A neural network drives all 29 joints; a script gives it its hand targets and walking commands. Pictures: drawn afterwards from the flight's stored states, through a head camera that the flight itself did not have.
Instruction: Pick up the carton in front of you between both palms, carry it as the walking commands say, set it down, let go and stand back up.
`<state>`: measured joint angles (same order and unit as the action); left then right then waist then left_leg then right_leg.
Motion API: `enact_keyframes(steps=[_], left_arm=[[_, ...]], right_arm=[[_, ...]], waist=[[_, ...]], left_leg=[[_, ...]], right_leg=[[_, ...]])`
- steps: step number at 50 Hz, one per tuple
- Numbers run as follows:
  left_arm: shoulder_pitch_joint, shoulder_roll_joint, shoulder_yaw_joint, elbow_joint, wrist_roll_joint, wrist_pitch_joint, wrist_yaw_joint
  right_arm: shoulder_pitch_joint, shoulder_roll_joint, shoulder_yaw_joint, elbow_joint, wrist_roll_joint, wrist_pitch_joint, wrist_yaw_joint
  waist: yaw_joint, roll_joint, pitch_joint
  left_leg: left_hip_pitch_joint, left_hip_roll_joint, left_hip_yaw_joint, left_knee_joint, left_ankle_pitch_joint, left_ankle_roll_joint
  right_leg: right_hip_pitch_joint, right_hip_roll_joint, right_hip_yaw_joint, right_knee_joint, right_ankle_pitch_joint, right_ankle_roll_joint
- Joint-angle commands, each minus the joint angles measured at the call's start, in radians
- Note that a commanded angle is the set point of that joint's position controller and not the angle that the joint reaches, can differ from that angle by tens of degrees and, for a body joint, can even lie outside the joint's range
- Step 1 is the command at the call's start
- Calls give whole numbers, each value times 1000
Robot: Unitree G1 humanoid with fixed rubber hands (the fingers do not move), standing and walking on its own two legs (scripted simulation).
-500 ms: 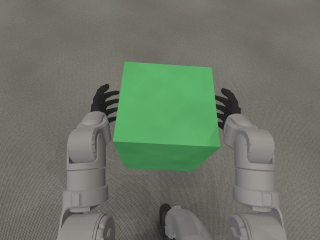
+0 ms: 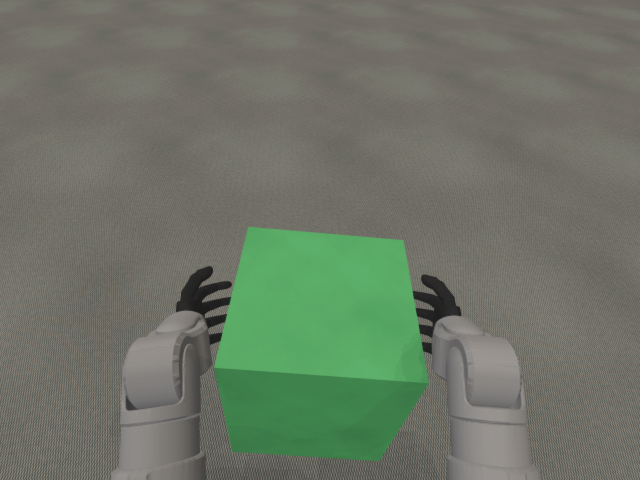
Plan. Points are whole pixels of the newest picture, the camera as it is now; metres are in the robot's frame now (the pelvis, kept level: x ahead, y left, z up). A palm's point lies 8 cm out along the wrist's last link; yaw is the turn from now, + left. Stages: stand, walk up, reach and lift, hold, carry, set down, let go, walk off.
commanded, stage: carry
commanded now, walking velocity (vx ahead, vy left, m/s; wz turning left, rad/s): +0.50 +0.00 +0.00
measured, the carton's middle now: (316, 348) +0.29 +0.01 -0.01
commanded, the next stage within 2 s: none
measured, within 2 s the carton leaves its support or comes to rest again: neither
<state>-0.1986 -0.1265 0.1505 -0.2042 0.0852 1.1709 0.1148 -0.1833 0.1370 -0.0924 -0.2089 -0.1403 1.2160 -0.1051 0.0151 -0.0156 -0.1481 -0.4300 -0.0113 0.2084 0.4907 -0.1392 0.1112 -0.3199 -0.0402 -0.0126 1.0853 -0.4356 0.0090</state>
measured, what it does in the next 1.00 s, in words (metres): walks ahead: right foot, then left foot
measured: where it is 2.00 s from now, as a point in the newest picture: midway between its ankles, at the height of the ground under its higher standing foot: (307, 295)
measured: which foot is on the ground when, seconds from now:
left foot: down 0.00-0.48, up 0.50-0.90, down 0.92-1.00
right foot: up 0.00-0.42, down 0.44-0.92, up 0.94-1.00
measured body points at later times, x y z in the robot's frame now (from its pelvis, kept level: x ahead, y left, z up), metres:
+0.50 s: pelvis +0.32 -0.03 -0.01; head +0.28 -0.03 +0.44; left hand +0.59 +0.13 +0.08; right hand +0.60 -0.17 +0.07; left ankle +0.10 +0.07 -0.69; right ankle +0.42 -0.11 -0.73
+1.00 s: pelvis +0.64 +0.03 +0.00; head +0.63 +0.04 +0.45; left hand +0.93 +0.19 +0.08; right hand +0.93 -0.12 +0.09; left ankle +0.73 +0.11 -0.73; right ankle +0.46 -0.10 -0.66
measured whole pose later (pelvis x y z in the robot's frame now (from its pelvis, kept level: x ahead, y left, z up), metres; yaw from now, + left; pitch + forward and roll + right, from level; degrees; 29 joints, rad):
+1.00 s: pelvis +0.64 +0.03 +0.00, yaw +0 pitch +4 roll +0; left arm -0.22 -0.12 0.14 -0.30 0.11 1.22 0.11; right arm -0.22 0.14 -0.10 -0.27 -0.13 1.24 -0.11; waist -0.01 -0.04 -0.12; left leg -0.47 0.05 0.24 0.55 -0.16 0.09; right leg -0.21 -0.09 -0.07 0.96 -0.48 0.04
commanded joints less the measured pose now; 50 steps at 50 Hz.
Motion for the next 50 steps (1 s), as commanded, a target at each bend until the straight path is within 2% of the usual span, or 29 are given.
enact_keyframes(steps=[1, 4, 7, 12, 18, 20, 21, 22, 23, 24, 25, 26, 27, 28, 29, 30, 33, 36, 38, 42, 44, 45, 46, 47, 48, 49, 50], left_arm=[[-516, -960, -755, -116, -423, 35, -305], [-469, -997, -754, -101, -390, 20, -288], [-439, -998, -751, -106, -364, 10, -271], [-431, -966, -761, -126, -362, 18, -260], [-465, -888, -760, -75, -379, 55, -265], [-466, -886, -752, -53, -379, 63, -268], [-455, -889, -746, -38, -376, 64, -271], [-439, -894, -739, -21, -372, 63, -275], [-417, -897, -731, -17, -370, 62, -279], [-444, -904, -719, 10, -364, 47, -283], [-419, -941, -724, 19, -376, 40, -284], [-440, -972, -728, -13, -389, 32, -286], [-459, -1011, -742, -34, -401, 22, -288], [-488, -1037, -754, -69, -411, 13, -291], [-510, -1055, -765, -96, -421, 5, -293], [-514, -1064, -774, -116, -429, -2, -296], [-480, -1048, -785, -149, -438, -13, -303], [-449, -1006, -786, -191, -439, -10, -302], [-436, -966, -781, -217, -435, -2, -297], [-390, -888, -755, -193, -396, 32, -282], [-388, -860, -744, -167, -381, 50, -276], [-395, -849, -740, -157, -377, 59, -274], [-403, -834, -737, -147, -374, 68, -273], [-430, -834, -741, -141, -382, 80, -271], [-455, -834, -741, -146, -385, 89, -272], [-467, -860, -747, -121, -388, 89, -275], [-491, -897, -750, -117, -399, 83, -280]], right_arm=[[-585, 968, 688, -172, 456, -36, 258], [-616, 969, 717, -193, 502, -36, 279], [-603, 952, 728, -204, 523, -33, 295], [-569, 896, 712, -212, 508, -23, 296], [-531, 822, 672, -134, 454, 4, 275], [-533, 823, 671, -116, 446, 9, 271], [-536, 824, 670, -112, 445, 11, 271], [-536, 824, 672, -112, 444, 12, 271], [-552, 822, 674, -114, 444, 12, 272], [-585, 869, 690, -135, 452, 19, 274], [-596, 878, 690, -124, 459, 13, 279], [-606, 920, 697, -118, 472, 1, 282], [-605, 951, 696, -127, 477, -13, 284], [-604, 973, 699, -136, 478, -24, 284], [-609, 989, 702, -152, 478, -34, 280], [-608, 997, 712, -168, 474, -44, 275], [-584, 1001, 737, -214, 457, -63, 256], [-543, 976, 744, -249, 453, -64, 245], [-534, 940, 745, -278, 455, -55, 241], [-516, 857, 727, -276, 457, -12, 246], [-512, 827, 711, -250, 455, 9, 252], [-500, 815, 699, -229, 450, 17, 254], [-498, 801, 684, -210, 446, 24, 256], [-506, 776, 663, -188, 435, 29, 259], [-505, 787, 658, -148, 428, 24, 262], [-497, 812, 654, -148, 437, 22, 264], [-514, 853, 657, -153, 444, 17, 266]], waist=[[-19, 59, -279], [-14, 102, -255], [-23, 103, -220], [-31, 120, -167], [-42, 160, -80], [-37, 175, -88], [-23, 172, -130], [-10, 138, -207], [15, 54, -302], [18, -241, -387], [13, -264, -329], [8, -189, -315], [5, -75, -314], [-2, -15, -284], [-7, -30, -276], [-7, -53, -276], [-4, -104, -244], [0, -112, -204], [2, -116, -189], [8, -138, -143], [1, -134, -139], [-14, -102, -173], [-28, -48, -231], [-35, 146, -332], [-39, 341, -345], [-37, 303, -312], [-42, 240, -306]], left_leg=[[410, 335, -475, -303, -116, 48], [338, 298, -351, -345, -155, 46], [393, 297, -308, -378, -100, 61], [500, 251, -198, -340, 155, 25], [600, 244, -145, -245, 442, 15], [583, 233, -98, -163, 631, -12], [547, 216, -52, -48, 719, -36], [439, 180, -9, 108, 659, -73], [249, 167, -28, 321, 313, -96], [-103, 39, -57, 627, 10, -140], [-267, -12, -158, 765, -324, -124], [-300, 51, -209, 821, -310, -99], [-293, 94, -224, 807, -265, -90], [-270, 131, -233, 743, -208, -90], [-228, 147, -229, 678, -166, -92], [-201, 144, -205, 635, -138, -98], [-208, 146, -151, 468, -82, -128], [-215, 134, -96, 271, 14, -144], [-198, 115, -63, 176, 62, -133], [-117, 79, -25, 30, 137, -104], [4, 53, 13, -35, 139, -91], [157, 10, 62, -82, 116, -91], [372, 39, 24, -60, 47, -89], [619, 311, -366, -76, -24, 3], [762, 445, -697, -207, -45, 105], [730, 439, -671, -229, 13, 112], [685, 408, -578, -208, 102, 98]], right_leg=[[-295, -92, 40, 51, 119, -7], [-274, -90, -8, -71, 195, 7], [-343, -91, -46, -236, 279, 28], [-378, -63, -106, -394, 408, 27], [-371, -21, -161, -531, 396, -19], [-231, 15, -209, -608, 401, -39], [-77, 57, -256, -659, 412, -45], [158, 72, -269, -675, 377, -47], [401, -105, -41, -683, 259, -73], [663, -367, 428, -745, 143, -230], [636, -376, 543, -841, 277, -252], [601, -353, 422, -816, 370, -231], [540, -339, 347, -803, 406, -202], [447, -322, 268, -825, 395, -170], [381, -301, 199, -855, 323, -143], [345, -284, 143, -877, 282, -134], [318, -263, 42, -935, 249, -148], [356, -222, -36, -923, 398, -146], [390, -207, -76, -897, 507, -135], [428, -201, -122, -841, 620, -101], [421, -194, -158, -743, 720, -74], [377, -159, -210, -609, 756, -48], [242, -130, -219, -448, 641, -16], [-5, -76, -184, -165, 352, 34], [-298, 48, -144, 35, -41, 55], [-382, 9, -36, 143, -77, 25], [-398, -24, -8, 165, -50, -2]])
